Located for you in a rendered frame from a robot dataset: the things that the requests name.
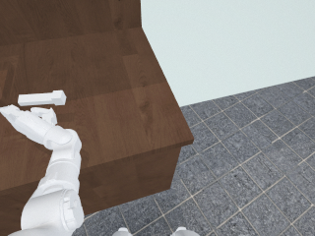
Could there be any left robot upper arm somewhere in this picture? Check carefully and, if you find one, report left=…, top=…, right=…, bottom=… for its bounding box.
left=8, top=188, right=85, bottom=236

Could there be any counter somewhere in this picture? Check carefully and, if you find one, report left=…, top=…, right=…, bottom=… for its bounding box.
left=0, top=0, right=195, bottom=236

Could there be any left robot hand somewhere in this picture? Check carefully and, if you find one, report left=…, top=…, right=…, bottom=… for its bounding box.
left=0, top=104, right=57, bottom=145

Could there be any robot left forearm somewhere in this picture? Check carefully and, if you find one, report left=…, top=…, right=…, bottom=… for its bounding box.
left=21, top=125, right=82, bottom=230

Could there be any right robot shin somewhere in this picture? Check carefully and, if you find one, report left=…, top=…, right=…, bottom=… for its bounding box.
left=175, top=226, right=186, bottom=232

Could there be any robot shin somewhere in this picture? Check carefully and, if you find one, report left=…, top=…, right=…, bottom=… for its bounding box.
left=118, top=227, right=129, bottom=232
left=175, top=226, right=186, bottom=232

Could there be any left robot shin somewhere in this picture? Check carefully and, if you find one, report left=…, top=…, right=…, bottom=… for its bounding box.
left=118, top=227, right=129, bottom=232

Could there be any tap lever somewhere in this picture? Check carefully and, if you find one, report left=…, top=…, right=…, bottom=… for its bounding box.
left=18, top=89, right=66, bottom=106

